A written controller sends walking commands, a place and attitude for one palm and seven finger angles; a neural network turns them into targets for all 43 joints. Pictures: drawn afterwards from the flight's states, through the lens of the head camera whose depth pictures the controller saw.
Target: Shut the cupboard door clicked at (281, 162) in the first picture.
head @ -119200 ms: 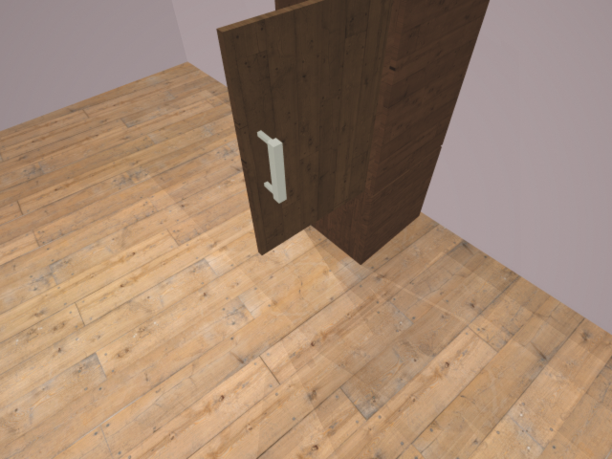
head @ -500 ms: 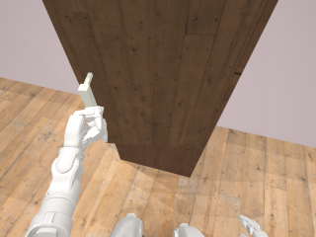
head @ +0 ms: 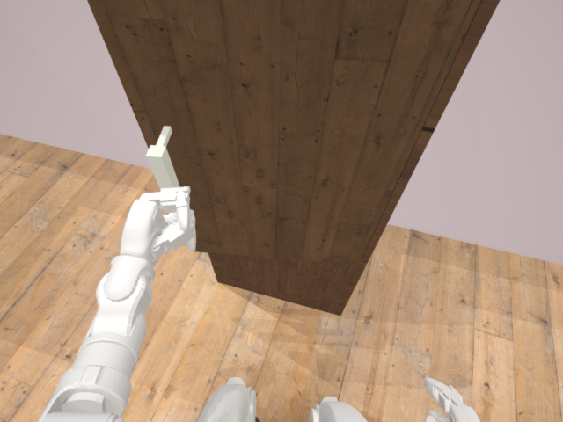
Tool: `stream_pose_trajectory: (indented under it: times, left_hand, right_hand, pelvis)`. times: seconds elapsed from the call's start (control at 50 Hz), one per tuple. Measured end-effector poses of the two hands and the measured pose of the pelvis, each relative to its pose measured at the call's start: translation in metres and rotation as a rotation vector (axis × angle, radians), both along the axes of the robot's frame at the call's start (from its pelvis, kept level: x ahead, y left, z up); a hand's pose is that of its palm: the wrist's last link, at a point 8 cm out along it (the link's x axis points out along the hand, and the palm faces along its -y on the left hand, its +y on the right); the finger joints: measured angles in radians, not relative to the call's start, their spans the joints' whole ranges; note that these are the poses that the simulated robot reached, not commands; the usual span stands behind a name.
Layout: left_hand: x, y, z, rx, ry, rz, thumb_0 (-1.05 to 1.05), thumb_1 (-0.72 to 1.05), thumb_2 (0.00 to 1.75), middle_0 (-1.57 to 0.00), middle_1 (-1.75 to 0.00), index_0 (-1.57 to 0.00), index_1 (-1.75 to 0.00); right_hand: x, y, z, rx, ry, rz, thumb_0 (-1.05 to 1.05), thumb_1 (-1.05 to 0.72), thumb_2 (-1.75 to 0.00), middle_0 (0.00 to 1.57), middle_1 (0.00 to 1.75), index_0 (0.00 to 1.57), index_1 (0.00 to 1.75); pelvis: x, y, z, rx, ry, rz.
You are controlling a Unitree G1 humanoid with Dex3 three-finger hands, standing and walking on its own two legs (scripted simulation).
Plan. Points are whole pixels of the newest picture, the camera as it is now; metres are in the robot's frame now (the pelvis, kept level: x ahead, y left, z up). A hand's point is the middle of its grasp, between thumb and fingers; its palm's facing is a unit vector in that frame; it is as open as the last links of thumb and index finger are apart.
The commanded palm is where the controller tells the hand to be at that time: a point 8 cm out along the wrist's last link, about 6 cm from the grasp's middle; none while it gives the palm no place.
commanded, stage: push the door shut along its arc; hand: left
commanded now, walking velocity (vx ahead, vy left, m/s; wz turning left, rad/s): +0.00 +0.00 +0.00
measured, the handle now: (173, 176) +0.47 +0.19 +0.05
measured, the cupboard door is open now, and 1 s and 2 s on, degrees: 11 0 0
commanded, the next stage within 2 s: pull the fist back off the door in 1.04 s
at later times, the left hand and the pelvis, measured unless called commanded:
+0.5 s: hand (196, 193) +0.44 +0.15 +0.05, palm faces -0.19 -0.98 -0.03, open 3.1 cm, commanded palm +0.44 +0.18 +0.05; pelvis -0.01 +0.00 -0.01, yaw +0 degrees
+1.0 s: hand (211, 181) +0.46 +0.13 +0.05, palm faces -0.32 -0.95 -0.05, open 3.1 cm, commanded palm +0.50 +0.15 +0.05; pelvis -0.02 +0.01 -0.03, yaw +0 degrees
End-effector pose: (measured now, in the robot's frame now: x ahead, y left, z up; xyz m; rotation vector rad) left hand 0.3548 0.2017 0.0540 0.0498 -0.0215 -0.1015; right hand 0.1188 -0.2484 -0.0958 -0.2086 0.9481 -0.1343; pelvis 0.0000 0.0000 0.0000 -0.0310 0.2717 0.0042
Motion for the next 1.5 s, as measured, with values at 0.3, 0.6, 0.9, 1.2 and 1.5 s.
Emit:
stream_pose_trajectory:
  times: [0.3, 0.6, 0.9, 1.2, 1.5]
  left_hand:
    - [0.049, 0.003, 0.001, -0.009, 0.019, -0.056, 0.01, 0.90, 0.90, -1.33, -1.50, -1.30, -1.50]
    - [0.081, -0.002, 0.001, -0.006, 0.036, -0.116, 0.01, 0.90, 0.90, -1.31, -1.50, -1.30, -1.50]
    - [0.103, -0.017, 0.002, 0.017, 0.049, -0.209, 0.01, 0.90, 0.90, -1.30, -1.50, -1.29, -1.50]
    - [0.103, -0.020, 0.002, -0.028, 0.051, -0.177, 0.01, 0.90, 0.90, -1.30, -1.50, -1.30, -1.50]
    - [0.111, -0.043, -0.002, 0.029, 0.022, 0.056, 0.01, 0.90, 0.90, -1.30, -1.50, -1.30, -1.50]
  right_hand:
    - [-0.041, -0.008, -0.015, -0.024, 0.132, -0.045, 0.01, -0.91, -0.90, 0.20, 0.30, 0.20, 0.30]
    - [-0.075, -0.011, -0.021, -0.049, 0.222, -0.080, 0.01, -0.91, -0.90, 0.20, 0.30, 0.20, 0.30]
    - [-0.098, -0.011, -0.028, -0.062, 0.258, -0.090, 0.01, -0.91, -0.90, 0.20, 0.30, 0.20, 0.30]
    - [-0.123, -0.012, -0.033, -0.113, 0.225, -0.077, 0.01, -0.91, -0.90, 0.20, 0.30, 0.20, 0.30]
    - [-0.172, 0.000, -0.038, -0.026, 0.303, -0.133, 0.01, -0.91, -0.90, 0.20, 0.30, 0.20, 0.30]
  pelvis:
    - [-0.002, 0.001, -0.008, -0.011, 0.038, 0.006]
    - [-0.008, 0.005, -0.015, -0.026, 0.073, 0.016]
    - [-0.015, 0.007, -0.025, -0.039, 0.103, 0.015]
    - [-0.039, 0.007, -0.039, -0.058, 0.116, 0.019]
    - [-0.043, 0.005, -0.040, -0.038, 0.125, -0.010]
